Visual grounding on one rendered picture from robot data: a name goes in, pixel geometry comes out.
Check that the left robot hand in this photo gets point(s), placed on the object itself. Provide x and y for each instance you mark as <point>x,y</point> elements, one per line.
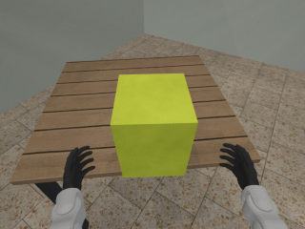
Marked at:
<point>73,173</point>

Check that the carton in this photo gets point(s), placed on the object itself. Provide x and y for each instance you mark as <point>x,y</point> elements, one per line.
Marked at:
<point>153,124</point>

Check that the left robot forearm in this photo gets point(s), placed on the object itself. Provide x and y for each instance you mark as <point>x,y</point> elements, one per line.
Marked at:
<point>69,211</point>

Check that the table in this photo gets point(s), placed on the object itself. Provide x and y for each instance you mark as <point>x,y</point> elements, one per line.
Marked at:
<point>79,113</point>

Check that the right robot forearm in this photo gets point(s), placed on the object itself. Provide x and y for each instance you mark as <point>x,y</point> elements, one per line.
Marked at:
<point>259,210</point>

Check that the right robot hand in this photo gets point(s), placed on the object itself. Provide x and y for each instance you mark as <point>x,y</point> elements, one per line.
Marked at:
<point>242,165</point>

